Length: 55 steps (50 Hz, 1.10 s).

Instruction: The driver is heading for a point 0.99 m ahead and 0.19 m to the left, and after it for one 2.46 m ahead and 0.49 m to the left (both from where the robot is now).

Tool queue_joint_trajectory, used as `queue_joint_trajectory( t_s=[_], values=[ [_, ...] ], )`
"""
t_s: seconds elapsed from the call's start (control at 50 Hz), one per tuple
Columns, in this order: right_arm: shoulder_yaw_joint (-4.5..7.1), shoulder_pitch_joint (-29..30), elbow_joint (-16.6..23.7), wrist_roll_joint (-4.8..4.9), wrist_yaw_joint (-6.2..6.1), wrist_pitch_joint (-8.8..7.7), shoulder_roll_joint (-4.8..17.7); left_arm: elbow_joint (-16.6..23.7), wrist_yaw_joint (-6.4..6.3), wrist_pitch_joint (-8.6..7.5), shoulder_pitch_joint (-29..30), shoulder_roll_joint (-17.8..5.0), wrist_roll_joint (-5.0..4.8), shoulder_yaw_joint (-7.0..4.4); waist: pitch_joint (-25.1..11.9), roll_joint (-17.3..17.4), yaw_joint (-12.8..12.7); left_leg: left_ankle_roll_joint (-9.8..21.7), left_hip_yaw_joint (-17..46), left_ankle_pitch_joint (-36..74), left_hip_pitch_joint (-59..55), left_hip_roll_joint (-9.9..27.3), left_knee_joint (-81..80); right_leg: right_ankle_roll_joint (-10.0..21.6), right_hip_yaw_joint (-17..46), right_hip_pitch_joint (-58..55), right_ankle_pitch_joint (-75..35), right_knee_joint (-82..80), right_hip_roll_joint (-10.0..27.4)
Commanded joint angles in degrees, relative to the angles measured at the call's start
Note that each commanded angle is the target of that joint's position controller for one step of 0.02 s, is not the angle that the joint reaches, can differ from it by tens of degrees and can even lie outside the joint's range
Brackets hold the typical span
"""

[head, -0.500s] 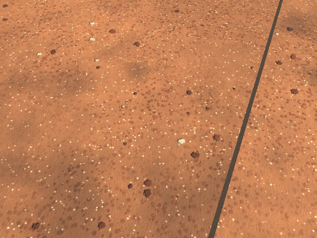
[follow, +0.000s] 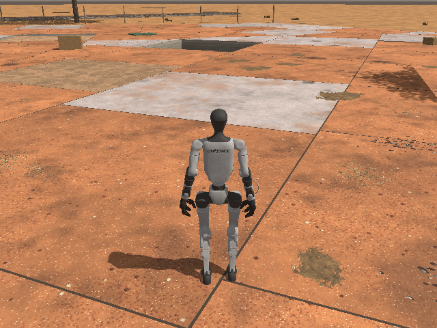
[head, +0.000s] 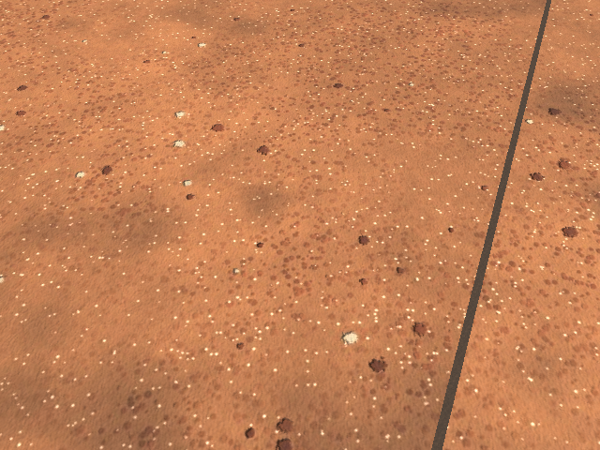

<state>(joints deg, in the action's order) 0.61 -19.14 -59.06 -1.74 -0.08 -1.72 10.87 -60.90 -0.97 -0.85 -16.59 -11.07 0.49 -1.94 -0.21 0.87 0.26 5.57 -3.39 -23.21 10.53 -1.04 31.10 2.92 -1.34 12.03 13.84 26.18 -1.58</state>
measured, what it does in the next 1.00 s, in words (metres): walks ahead: right foot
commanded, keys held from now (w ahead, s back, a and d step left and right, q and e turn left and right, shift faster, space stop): w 0.50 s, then w+q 0.50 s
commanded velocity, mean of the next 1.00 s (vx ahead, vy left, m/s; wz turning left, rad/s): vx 0.45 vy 0.00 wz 0.17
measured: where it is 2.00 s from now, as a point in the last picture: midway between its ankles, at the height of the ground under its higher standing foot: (255, 309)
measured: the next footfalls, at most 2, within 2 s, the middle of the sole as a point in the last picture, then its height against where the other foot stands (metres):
right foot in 0.46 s outside the picture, level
left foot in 1.04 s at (277, 425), level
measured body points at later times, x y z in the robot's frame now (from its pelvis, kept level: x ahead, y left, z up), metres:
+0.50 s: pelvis +0.20 -0.03 -0.02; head +0.23 -0.04 +0.43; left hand +0.38 +0.20 -0.13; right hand +0.10 -0.26 -0.17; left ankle +0.00 +0.09 -0.70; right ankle +0.30 -0.10 -0.74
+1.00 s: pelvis +0.45 -0.01 -0.01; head +0.49 +0.00 +0.43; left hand +0.34 +0.21 -0.16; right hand +0.67 -0.19 -0.13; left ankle +0.57 +0.09 -0.73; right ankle +0.30 -0.11 -0.74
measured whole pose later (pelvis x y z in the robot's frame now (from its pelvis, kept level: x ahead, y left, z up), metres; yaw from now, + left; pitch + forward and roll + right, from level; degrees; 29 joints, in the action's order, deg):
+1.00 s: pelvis +0.45 -0.01 -0.01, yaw +13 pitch +1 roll -1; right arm 2.7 -2.0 -49.9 -1.9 2.8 -1.3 10.6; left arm -60.1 -2.1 -5.2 -24.3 -10.3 1.5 -2.1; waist 4.0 0.3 -2.2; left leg 8.0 -8.1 -8.1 29.8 0.5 35.2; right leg 1.0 -17.1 -7.7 24.1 16.7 -0.6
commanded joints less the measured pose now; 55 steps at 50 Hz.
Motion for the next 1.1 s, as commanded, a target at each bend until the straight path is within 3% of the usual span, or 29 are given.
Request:
queue_joint_trajectory(
  t_s=[0.02,0.06,0.08,0.1,0.12,0.14,0.16,0.2,0.26,0.32,0.36,0.4,0.44,0.46,0.48,0.5,0.52,0.54,0.6,0.7,0.82,0.9,0.96,1.0,1.02,1.04,1.06,1.08,1.1],
  values=[
    [0.85,-2.39,1.98,0.15,0.39,-1.90,2.66,1.42,0.27,-0.80,-0.81,-8.49,-0.19,-2.20,5.48,-7.07,1.03,1.45,0.50,1.05,4.47,1.14,-1.44,9.72,21.37,1.56,21.11,-16.41,15.72],
    [1.25,-9.44,-0.62,0.31,0.20,-2.39,3.01,3.43,0.59,-1.12,5.16,-7.28,-0.66,-2.21,5.27,-3.23,4.96,2.44,3.93,0.76,-8.35,2.38,-9.47,6.43,13.68,11.66,18.83,-9.81,10.39],
    [2.11,-14.01,-1.70,0.43,-0.33,-2.72,6.15,5.81,0.90,-1.56,9.38,-4.55,-0.98,-1.47,6.02,5.11,7.08,4.63,16.69,-9.01,-14.09,9.40,-17.71,3.52,6.14,20.86,15.92,1.13,4.13],
    [3.55,-17.59,-3.02,0.96,-0.63,-2.64,10.61,8.09,1.27,-2.25,12.28,-2.90,-0.21,-1.02,8.62,13.57,7.83,7.84,30.85,-14.21,-18.78,18.77,-25.72,1.33,-2.65,30.10,10.53,13.62,-1.08],
    [3.47,-16.58,-3.09,0.34,-0.86,-2.41,9.70,8.76,1.33,-2.57,13.95,-6.18,1.31,-1.75,11.43,8.85,6.90,9.65,32.64,-7.53,-18.39,22.39,-25.59,1.64,-0.87,34.56,12.19,20.73,1.27],
    [3.07,-14.45,-2.50,0.13,-0.97,-2.49,7.83,7.73,1.63,-2.82,11.74,-5.97,1.43,-1.92,10.21,4.27,4.59,8.99,28.76,-1.67,-18.37,20.66,-24.39,1.79,0.90,34.12,9.96,24.49,2.82],
    [2.90,-12.77,-1.97,0.15,-1.04,-2.75,7.06,6.67,2.06,-3.05,9.31,-5.09,1.20,-1.80,8.39,2.95,2.89,7.86,25.15,3.33,-18.76,18.97,-24.16,1.74,1.33,33.03,7.26,26.36,3.80],
    [2.47,-10.79,-1.62,0.43,-1.06,-3.40,5.88,6.41,2.77,-2.98,8.91,-4.50,1.24,-1.80,6.94,3.22,1.44,6.23,18.38,12.75,-17.93,15.92,-24.42,0.86,0.23,31.24,3.16,26.88,4.64],
    [1.94,-11.98,-2.67,0.78,-1.06,-3.82,4.98,8.38,3.04,-2.34,13.32,-2.95,1.36,-1.29,7.10,4.33,1.63,5.53,11.56,26.24,-15.07,13.14,-23.21,-0.81,-2.45,29.40,-1.43,23.28,3.96],
    [1.89,-12.34,-3.11,0.56,-0.94,-3.93,5.99,11.24,3.09,-2.06,19.23,-2.10,0.81,-0.48,8.12,6.10,2.64,4.94,7.87,31.64,-10.28,11.81,-22.63,-0.77,-4.55,22.83,-5.44,13.65,2.86],
    [2.15,-12.15,-3.33,0.54,-0.90,-3.98,7.21,12.15,2.90,-1.90,19.95,-3.09,0.57,-0.53,8.04,6.97,2.38,4.54,7.11,35.29,-9.03,12.64,-21.77,0.43,-5.41,17.54,-6.19,9.76,2.03],
    [2.37,-10.61,-3.29,0.71,-0.89,-4.04,8.21,11.69,2.33,-2.03,16.45,-4.64,0.54,-1.17,6.60,6.53,0.03,3.60,5.99,46.39,-9.26,13.80,-17.19,2.39,-5.74,10.80,-5.81,7.90,0.64],
    [2.53,-8.93,-3.07,1.03,-0.85,-3.74,8.85,7.14,1.50,-2.76,2.82,-6.78,0.89,-2.60,-0.14,3.33,-5.95,1.66,2.62,55.39,-8.14,11.26,-0.59,4.62,-6.61,-4.51,-6.39,3.01,-2.17],
    [2.22,-8.80,-2.31,1.07,-0.70,-3.65,8.03,4.70,0.92,-3.32,-6.01,-9.82,1.92,-3.77,-4.85,0.82,-9.03,0.60,1.25,44.06,0.83,8.93,12.93,6.46,0.01,-16.94,-2.22,1.85,3.68],
    [0.99,-12.71,-0.26,2.12,-0.19,-3.46,1.75,4.23,0.67,-3.51,-12.53,-15.82,3.08,-4.99,-12.60,-11.40,-7.81,-1.65,-1.59,9.22,16.25,1.31,35.32,11.70,26.46,-29.46,10.07,-3.92,21.47],
    [2.21,-12.55,-0.48,1.68,-0.01,-3.27,4.77,4.41,1.22,-2.67,-9.38,-16.05,1.00,-5.09,-13.95,-10.77,-6.79,-0.74,5.58,-5.41,22.41,-2.31,44.91,15.10,43.28,-25.93,14.78,-14.05,25.26],
    [2.71,-7.73,0.91,1.17,0.00,-2.86,6.01,5.88,1.28,-2.50,-1.55,-12.92,0.07,-4.27,-4.26,-6.30,-3.28,0.10,6.83,-0.43,25.94,2.20,46.43,13.11,33.89,-17.53,20.33,-14.43,23.67],
    [2.54,-4.53,1.60,0.97,0.37,-3.06,5.35,7.06,1.55,-3.01,3.30,-8.48,-0.08,-3.10,1.01,-3.18,-2.29,0.27,6.58,4.30,24.66,4.35,43.16,11.35,26.18,-8.88,15.54,-16.54,21.07],
    [2.61,-6.53,0.47,-0.19,1.01,-1.27,2.59,5.62,0.97,-4.62,3.61,-4.03,0.42,-1.60,3.38,-4.21,1.89,-0.57,6.72,7.57,16.73,6.84,36.10,6.83,11.48,0.89,0.49,-18.92,15.60],
    [3.17,2.45,4.10,0.09,1.83,0.61,2.95,4.18,0.41,-5.97,-2.67,-5.84,0.68,-1.77,5.52,-3.42,1.31,-1.68,5.91,15.40,26.11,7.58,31.01,6.66,3.39,-2.71,-5.80,-21.66,15.20],
    [2.48,14.43,8.77,0.30,2.77,0.23,1.70,3.58,-0.32,-6.11,-7.06,-5.51,0.44,-1.27,7.04,-3.24,-1.20,-2.47,1.20,24.56,28.64,6.19,14.93,4.98,-5.25,-8.49,-16.82,-20.65,13.96],
    [2.06,20.27,11.86,0.07,3.12,0.00,1.59,2.00,-1.06,-5.62,-11.47,-6.26,0.69,-1.38,7.67,-3.53,-2.98,-0.65,-3.17,22.16,28.25,4.62,7.02,4.67,-8.89,-16.55,-28.58,-17.05,15.66],
    [2.63,18.19,12.17,-0.09,2.88,0.02,2.73,2.00,-1.57,-4.88,-10.78,-8.02,0.92,-1.76,5.18,-5.64,-0.99,2.45,-6.49,15.01,21.72,0.52,4.50,3.86,-12.05,-20.42,-51.14,-8.60,16.50],
    [3.70,10.58,10.28,-0.27,2.53,-0.01,4.73,2.59,-1.67,-3.98,-9.46,-9.87,1.14,-2.36,0.50,-7.35,2.44,5.34,-7.81,9.31,12.80,-3.44,3.42,3.85,-13.29,-20.77,-62.30,4.53,16.93],
    [4.63,3.80,8.32,-0.58,2.28,-0.39,6.41,3.25,-1.38,-3.53,-8.81,-10.56,0.98,-2.57,-3.29,-6.69,5.31,7.02,-6.86,9.72,3.76,-4.89,-0.42,3.31,-13.71,-17.27,-58.09,15.51,16.69],
    [6.25,-4.50,6.32,-1.43,1.62,-0.66,10.48,4.96,-0.94,-3.55,-7.02,-10.41,0.59,-2.52,-7.87,-2.71,9.69,10.14,2.47,7.52,-10.04,0.76,-4.89,1.54,-14.03,-5.78,-42.88,31.83,15.28],
    [7.76,-3.85,7.23,-1.37,0.96,-0.42,16.77,9.08,0.50,-3.95,-8.37,-3.51,-0.14,-1.29,-11.83,11.23,5.42,18.89,32.61,8.56,-27.93,18.94,-7.57,-1.91,-12.37,21.20,12.86,53.65,3.61],
    [7.74,-5.55,7.33,0.30,0.95,0.39,17.07,11.59,0.85,-4.79,-1.00,-8.22,0.07,-2.22,-13.77,3.58,7.51,20.53,44.62,9.17,-28.38,20.88,-14.34,-1.77,1.22,28.85,14.92,59.48,0.57],
    [7.20,-1.78,7.13,0.71,0.46,0.55,15.39,13.40,1.14,-5.70,3.04,-7.68,-0.35,-1.96,-5.60,1.45,5.69,18.09,35.13,12.22,-22.41,19.70,-15.63,-1.10,3.28,33.05,8.38,56.22,4.69]
  ],
)
Keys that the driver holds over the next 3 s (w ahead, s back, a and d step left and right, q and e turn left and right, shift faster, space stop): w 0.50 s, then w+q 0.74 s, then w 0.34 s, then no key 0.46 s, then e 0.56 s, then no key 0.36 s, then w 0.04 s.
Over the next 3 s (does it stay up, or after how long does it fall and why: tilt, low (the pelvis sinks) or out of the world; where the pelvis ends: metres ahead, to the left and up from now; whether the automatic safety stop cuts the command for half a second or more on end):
stays up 0.90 0.13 0.00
